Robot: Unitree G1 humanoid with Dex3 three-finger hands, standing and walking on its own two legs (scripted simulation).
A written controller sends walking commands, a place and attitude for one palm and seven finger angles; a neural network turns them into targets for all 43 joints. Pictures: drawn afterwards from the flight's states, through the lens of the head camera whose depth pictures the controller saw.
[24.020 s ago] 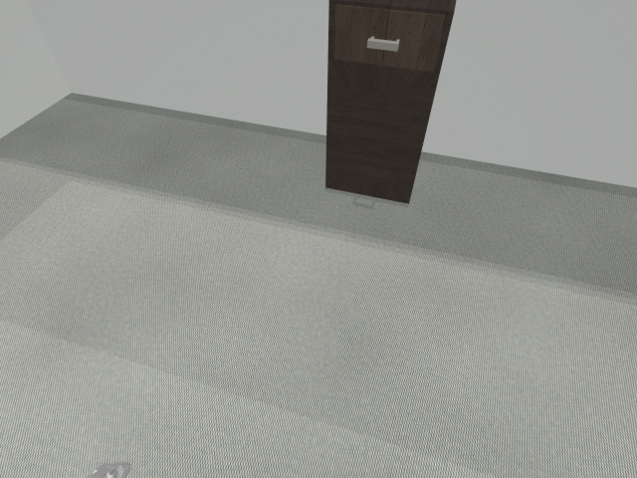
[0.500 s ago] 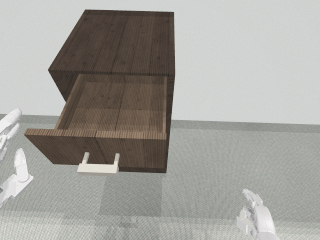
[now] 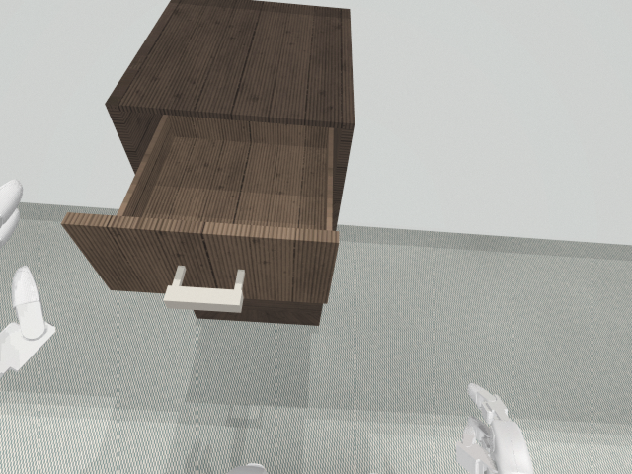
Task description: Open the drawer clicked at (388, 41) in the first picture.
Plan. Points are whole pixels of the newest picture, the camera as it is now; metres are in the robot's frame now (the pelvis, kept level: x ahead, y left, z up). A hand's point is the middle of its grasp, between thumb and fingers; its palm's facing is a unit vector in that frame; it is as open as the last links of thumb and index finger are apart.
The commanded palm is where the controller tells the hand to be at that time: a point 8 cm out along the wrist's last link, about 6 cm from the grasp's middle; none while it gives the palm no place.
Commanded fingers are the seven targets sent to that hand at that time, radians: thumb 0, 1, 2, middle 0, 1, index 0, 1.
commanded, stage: step back with the hand held close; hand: left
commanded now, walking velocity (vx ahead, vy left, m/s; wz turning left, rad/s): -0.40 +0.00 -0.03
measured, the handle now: (207, 286) +0.37 +0.18 -0.04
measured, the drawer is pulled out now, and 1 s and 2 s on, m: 0.24 0.24 0.24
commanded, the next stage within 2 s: stop stepping back and stand still in 0.36 s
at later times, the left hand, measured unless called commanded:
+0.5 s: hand out of the picture +0.10 +0.22 +0.17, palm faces +0.30 -0.83 -0.48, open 7.4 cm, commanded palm +0.03 +0.26 +0.19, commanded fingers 0.00 0.90 0.90 -0.20 -0.30 -0.20 -0.30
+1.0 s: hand out of the picture +0.00 +0.20 +0.18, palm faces +0.37 -0.79 -0.49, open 7.4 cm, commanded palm -0.06 +0.24 +0.19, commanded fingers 0.00 0.90 0.90 -0.20 -0.30 -0.20 -0.30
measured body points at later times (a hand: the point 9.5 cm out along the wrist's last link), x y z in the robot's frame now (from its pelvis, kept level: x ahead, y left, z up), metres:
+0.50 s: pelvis -0.10 -0.02 +0.01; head -0.04 +0.01 +0.45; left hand +0.08 +0.26 +0.19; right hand +0.10 -0.24 -0.06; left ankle -0.06 +0.10 -0.73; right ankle -0.11 -0.13 -0.68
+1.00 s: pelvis -0.18 -0.04 +0.01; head -0.17 -0.04 +0.46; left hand -0.03 +0.24 +0.20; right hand -0.02 -0.29 -0.07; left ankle -0.17 +0.08 -0.73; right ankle -0.13 -0.15 -0.73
